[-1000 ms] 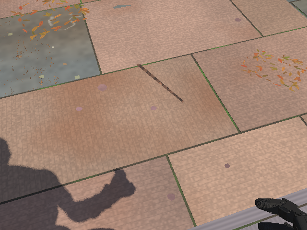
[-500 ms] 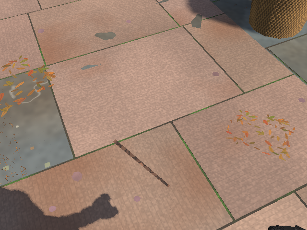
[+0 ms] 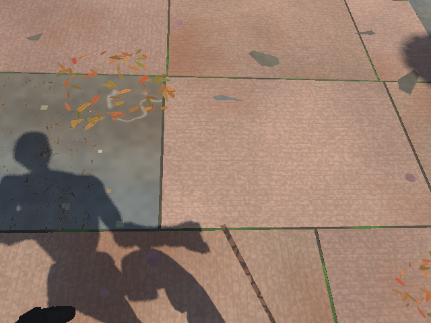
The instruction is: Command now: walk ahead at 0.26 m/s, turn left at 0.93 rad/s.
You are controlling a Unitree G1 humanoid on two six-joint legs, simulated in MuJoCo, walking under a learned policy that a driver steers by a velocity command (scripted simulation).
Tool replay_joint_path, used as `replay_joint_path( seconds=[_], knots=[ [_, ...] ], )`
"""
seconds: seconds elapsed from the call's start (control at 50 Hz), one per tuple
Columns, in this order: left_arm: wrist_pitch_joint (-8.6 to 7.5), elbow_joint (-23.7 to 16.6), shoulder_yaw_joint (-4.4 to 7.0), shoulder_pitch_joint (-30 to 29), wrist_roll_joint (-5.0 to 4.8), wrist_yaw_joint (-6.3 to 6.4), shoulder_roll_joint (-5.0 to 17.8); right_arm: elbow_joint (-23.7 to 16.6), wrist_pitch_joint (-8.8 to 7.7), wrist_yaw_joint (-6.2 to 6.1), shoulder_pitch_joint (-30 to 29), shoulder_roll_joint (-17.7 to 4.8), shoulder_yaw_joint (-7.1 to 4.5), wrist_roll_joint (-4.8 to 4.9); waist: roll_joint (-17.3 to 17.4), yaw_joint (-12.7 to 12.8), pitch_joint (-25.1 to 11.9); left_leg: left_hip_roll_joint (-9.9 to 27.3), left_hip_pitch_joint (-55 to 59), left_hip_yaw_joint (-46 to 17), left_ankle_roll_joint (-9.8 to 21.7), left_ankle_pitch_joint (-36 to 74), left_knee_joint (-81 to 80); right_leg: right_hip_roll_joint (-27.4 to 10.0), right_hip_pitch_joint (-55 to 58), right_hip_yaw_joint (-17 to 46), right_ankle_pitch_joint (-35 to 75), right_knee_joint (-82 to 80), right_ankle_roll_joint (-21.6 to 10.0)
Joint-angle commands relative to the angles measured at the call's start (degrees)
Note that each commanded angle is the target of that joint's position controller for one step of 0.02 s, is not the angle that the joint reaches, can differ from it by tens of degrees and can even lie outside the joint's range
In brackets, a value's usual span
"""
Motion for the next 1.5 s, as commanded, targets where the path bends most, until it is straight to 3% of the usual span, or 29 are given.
replay_joint_path(
  seconds=[0.02,0.16,0.22,0.26,0.28,0.34,0.54,0.64,0.68,0.72,0.74,0.76,0.78,0.82,0.86,0.9,0.96,1.04,1.08,1.14,1.16,1.18,1.2,1.22,1.24,1.26,1.3,1.34,1.5],
  knots=[
    [-2.00,-4.0,1.60,-2.6,-0.50,-0.31,4.7,-4.0,-0.69,0.17,0.9,-7.5,-1.95,0.19,9.6,-0.9,-9.3,13.5,10.8,-17.4,3.3,-28.8,-8.9,0.6,-0.8,-2.0,1.2,-6.6,0.3],
    [-5.94,-3.1,2.51,-2.8,-2.19,-2.40,6.0,-4.8,-1.96,1.57,-2.2,-6.3,-1.12,0.13,11.1,-1.1,-5.1,13.5,3.9,-20.2,5.4,-29.8,-5.4,0.2,18.5,-4.0,2.7,-26.4,0.2],
    [-6.81,-1.2,2.88,4.7,-1.99,-2.75,5.9,-3.6,-2.55,2.69,-0.7,-2.7,0.51,0.20,5.3,2.5,-6.9,11.5,-3.1,-14.0,2.7,-34.7,5.2,-4.1,34.0,-6.3,6.2,-35.1,-3.0],
    [-6.83,-0.7,2.69,14.7,1.11,-2.90,9.9,-5.7,-3.98,3.31,-0.1,3.7,2.96,0.88,-10.7,4.7,-9.8,4.4,-21.7,2.2,-2.0,-35.6,27.7,-19.8,47.3,18.2,-23.3,-40.2,-13.0],
    [-6.66,0.6,3.56,13.8,1.10,-3.31,11.4,-6.7,-4.86,2.81,-3.9,-1.0,2.09,1.75,-12.7,5.4,-0.6,8.7,-33.1,5.4,-3.1,-29.1,34.2,-24.1,42.1,29.2,-32.2,-44.7,-16.1],
    [-5.70,0.4,1.83,16.5,-0.28,-2.83,8.1,-4.6,-5.90,2.89,-4.4,-4.2,1.23,-0.93,-3.5,5.8,1.6,13.4,-35.7,11.4,-4.3,-17.2,42.6,-18.9,39.3,16.8,-24.9,-43.9,-13.1],
    [-5.07,6.4,-2.38,25.7,-0.77,-3.38,2.9,-7.5,-8.29,4.21,-16.1,1.4,2.82,-0.82,-4.8,8.2,4.0,19.0,-33.0,19.9,-6.8,5.5,29.3,-13.8,32.7,0.5,3.0,-50.5,-15.3],
    [-3.50,8.9,-2.50,27.9,-2.05,-2.20,5.4,-9.2,-10.18,6.69,-21.2,1.2,2.81,0.18,-6.2,7.6,4.7,15.3,-19.8,20.5,-7.4,4.1,11.5,-15.8,35.5,-0.4,14.0,-49.3,-15.1],
    [-2.90,10.0,-2.18,28.1,-1.71,-2.03,7.2,-8.8,-10.42,6.36,-17.6,-2.2,1.45,0.52,-9.1,4.1,0.9,12.6,-7.6,21.1,-6.3,-0.5,8.3,-16.5,36.2,-0.9,34.9,-42.7,-13.8],
    [-2.72,9.6,-1.83,25.0,-0.11,-2.24,9.1,-5.1,-9.67,4.37,2.3,-7.5,-1.19,1.38,-11.3,-8.2,-11.5,14.0,21.1,20.3,-2.9,-4.3,9.2,-13.6,25.9,-3.6,48.9,-19.2,-10.8],
    [-3.48,6.9,-2.78,24.4,1.94,-2.23,5.2,-2.6,-8.58,2.86,16.9,-12.2,-2.48,0.62,-4.2,-13.1,-24.8,27.4,43.6,6.7,-1.0,-14.9,13.2,-9.5,11.9,-4.0,28.0,0.6,-10.0],
    [-4.80,5.0,-4.88,32.0,-1.64,-2.62,-3.8,-0.6,-8.69,3.94,18.3,-14.8,-2.61,-0.97,20.6,-6.4,-38.3,40.4,55.6,-23.2,6.5,-41.2,1.5,-2.8,-2.8,-2.8,-14.6,17.6,-8.4],
    [-5.26,4.3,-3.12,24.9,-4.73,-2.25,2.6,0.0,-8.59,3.58,17.4,-8.7,-1.53,-1.60,19.4,-8.4,-29.0,38.0,48.0,-25.7,4.0,-44.7,-7.6,-5.3,-8.7,-3.0,-12.6,23.6,-8.7],
    [-4.67,2.1,-2.31,14.5,-3.89,-2.00,3.6,2.7,-8.54,3.05,11.9,-4.9,-0.48,-1.58,7.5,-6.8,-10.9,35.1,30.9,-6.5,2.2,-24.5,-7.4,-10.0,-12.3,-7.4,-4.8,24.4,-8.4],
    [-2.73,1.9,-2.03,15.2,-3.12,-2.94,0.3,4.5,-8.90,3.32,6.4,-0.3,0.52,-3.23,8.2,-1.0,-5.0,31.7,17.1,4.7,2.4,-15.1,-10.1,-13.0,-6.2,-7.3,-2.0,22.5,-8.0],
    [-0.04,1.0,-2.32,15.0,-3.92,-3.34,-2.5,5.9,-9.11,3.64,1.0,2.0,0.75,-1.83,8.5,2.4,-0.3,31.4,9.8,13.6,1.2,-10.4,-13.5,-14.9,-6.1,-7.7,-4.8,21.2,-7.4],
    [1.06,-2.0,-2.27,12.2,-2.40,-3.83,-1.2,6.2,-9.86,3.18,-4.1,-1.1,-0.04,-1.74,6.6,5.7,4.3,30.4,3.1,23.6,0.8,-3.0,-17.5,-15.9,-6.7,-7.9,3.9,15.6,-5.7],
    [0.31,-3.8,-2.03,5.3,-1.73,-5.85,1.7,7.2,-10.02,2.52,-2.5,-7.0,-1.52,-1.43,-0.7,4.1,5.4,26.9,6.4,34.4,-1.0,2.2,-20.1,-12.6,0.6,-15.3,18.1,-2.5,-8.3],
    [0.02,-4.7,-1.15,4.3,-2.03,-6.53,4.0,7.6,-9.28,2.66,-1.1,-11.3,-2.45,-1.16,0.3,4.6,3.5,27.9,13.7,35.8,-1.5,24.3,-15.7,-8.6,5.1,-19.9,17.4,-7.0,-10.4],
    [1.14,-1.8,2.46,21.1,-2.96,-5.86,11.0,7.6,-7.07,2.80,-0.7,-15.3,-3.25,-0.35,6.2,14.5,-8.0,29.6,17.0,34.6,-1.5,59.7,12.3,-0.5,27.7,-23.6,4.1,-7.5,-14.8],
    [1.85,2.1,4.67,33.2,-2.86,-4.89,14.8,7.8,-7.31,2.79,-1.7,-13.5,-2.36,-0.46,2.7,20.4,-12.5,26.8,7.0,33.4,-3.1,50.9,31.3,0.3,46.2,-19.7,6.9,-13.0,-16.6],
    [1.92,4.5,4.08,31.1,-3.17,-4.38,17.1,8.0,-8.39,3.38,3.7,-0.9,1.24,-2.55,-18.6,11.8,-7.0,15.5,-10.9,31.0,-5.8,-25.3,59.0,-5.8,50.8,-5.5,7.1,-14.7,-18.0],
    [-0.08,0.0,2.53,25.8,-1.43,-4.68,17.3,3.8,-10.87,3.89,11.4,2.2,3.23,-0.55,-28.3,3.2,-22.9,10.0,-24.1,16.7,-4.9,-33.0,70.8,-17.3,60.0,31.1,-18.3,-33.9,-28.8],
    [-1.21,-1.0,2.02,25.3,-1.26,-5.29,11.1,5.0,-12.02,3.91,4.0,-7.0,1.50,1.89,-11.0,8.3,-18.0,13.7,-26.0,13.7,-2.5,-24.0,67.0,-19.7,54.8,35.7,-28.7,-43.8,-25.3],
    [-2.66,-0.4,2.01,24.0,-0.85,-5.52,11.4,3.2,-12.25,3.52,-2.6,-7.1,1.34,2.95,-3.1,7.5,-8.9,15.1,-27.4,14.6,-1.5,-19.6,62.6,-19.5,45.5,33.7,-28.4,-45.5,-23.5],
    [-3.86,-0.5,1.52,19.6,-0.48,-5.89,10.3,3.4,-11.89,2.71,-5.2,-5.2,1.91,1.49,5.3,4.8,-5.4,18.2,-24.0,13.9,-1.3,-16.1,58.0,-18.0,37.0,28.5,-21.8,-44.4,-21.3],
    [-5.01,-1.3,0.32,13.9,1.35,-5.44,6.9,5.4,-10.13,3.06,-0.2,-3.8,2.05,0.66,2.3,0.2,-4.5,22.0,-17.6,12.5,-1.6,-11.4,53.5,-14.5,27.0,17.1,-13.8,-42.5,-19.9],
    [-5.43,-0.2,-0.61,14.1,0.51,-4.96,4.2,7.5,-8.11,3.24,1.2,-3.0,2.01,0.82,1.6,-0.4,-2.2,24.3,-17.8,13.9,-2.3,-9.4,48.5,-12.8,23.8,7.1,-6.4,-44.8,-18.1],
    [-6.79,4.4,-1.31,22.2,0.92,-1.81,4.3,3.8,-8.75,5.91,-14.4,0.1,2.97,0.82,0.2,6.4,2.7,16.9,-20.4,22.5,-3.6,21.2,17.5,-7.6,29.9,-19.8,26.1,-51.5,-5.9]
  ],
)
Keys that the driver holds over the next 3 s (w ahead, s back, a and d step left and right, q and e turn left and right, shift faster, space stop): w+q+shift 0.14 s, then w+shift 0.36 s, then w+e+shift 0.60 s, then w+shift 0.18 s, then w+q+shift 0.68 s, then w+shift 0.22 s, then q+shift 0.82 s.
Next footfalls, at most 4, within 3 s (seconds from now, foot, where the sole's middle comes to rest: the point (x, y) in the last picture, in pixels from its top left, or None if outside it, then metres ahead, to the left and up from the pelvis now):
0.24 right None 0.19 -0.17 -0.78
0.72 left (125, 304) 0.49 0.23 -0.78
1.16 right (207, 186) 0.91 -0.02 -0.78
1.66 left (197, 93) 1.40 0.02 -0.78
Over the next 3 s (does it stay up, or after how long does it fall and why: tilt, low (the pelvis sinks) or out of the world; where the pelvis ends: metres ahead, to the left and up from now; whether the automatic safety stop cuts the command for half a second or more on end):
stays up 2.05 0.07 -0.01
